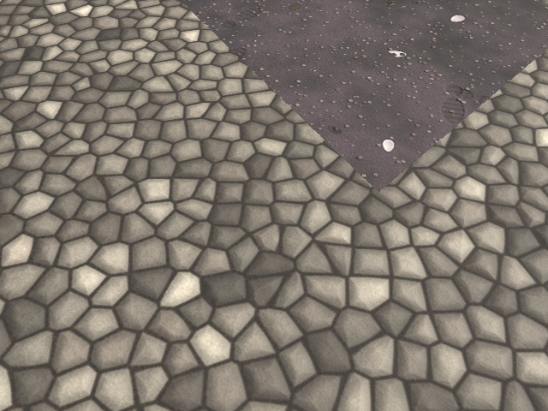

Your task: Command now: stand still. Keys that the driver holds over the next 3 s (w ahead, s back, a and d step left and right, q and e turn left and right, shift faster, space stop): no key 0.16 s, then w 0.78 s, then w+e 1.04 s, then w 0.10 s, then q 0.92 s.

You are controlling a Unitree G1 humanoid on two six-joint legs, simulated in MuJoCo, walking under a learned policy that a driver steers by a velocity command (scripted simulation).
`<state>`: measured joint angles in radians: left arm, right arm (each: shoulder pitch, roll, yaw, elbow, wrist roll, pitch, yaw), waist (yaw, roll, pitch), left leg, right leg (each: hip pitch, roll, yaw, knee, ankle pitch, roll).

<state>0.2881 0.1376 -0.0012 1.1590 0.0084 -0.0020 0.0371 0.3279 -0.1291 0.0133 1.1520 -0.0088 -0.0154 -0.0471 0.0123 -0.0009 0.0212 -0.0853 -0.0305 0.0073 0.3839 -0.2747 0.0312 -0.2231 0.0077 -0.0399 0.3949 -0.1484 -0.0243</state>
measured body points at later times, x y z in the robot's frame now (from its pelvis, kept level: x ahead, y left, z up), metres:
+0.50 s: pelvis +0.09 -0.04 -0.02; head +0.09 -0.06 +0.43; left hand +0.12 +0.21 -0.15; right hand -0.02 -0.26 -0.17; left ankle -0.04 +0.09 -0.73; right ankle +0.10 -0.12 -0.75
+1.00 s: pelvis +0.35 -0.03 -0.03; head +0.39 -0.03 +0.42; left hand +0.25 +0.19 -0.17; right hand +0.51 -0.26 -0.15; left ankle +0.45 +0.02 -0.74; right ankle +0.13 -0.12 -0.68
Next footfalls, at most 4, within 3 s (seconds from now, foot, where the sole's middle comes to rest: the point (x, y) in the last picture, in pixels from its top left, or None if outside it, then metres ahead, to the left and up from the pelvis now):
0.96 left None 0.49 0.03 -0.78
1.50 right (344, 327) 0.76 -0.15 -0.78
2.04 left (338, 221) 1.14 -0.16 -0.78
2.50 right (404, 230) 1.11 -0.37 -0.78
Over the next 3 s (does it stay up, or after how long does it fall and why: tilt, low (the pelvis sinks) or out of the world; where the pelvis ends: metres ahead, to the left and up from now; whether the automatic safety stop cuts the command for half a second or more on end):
stays up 1.07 -0.21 -0.01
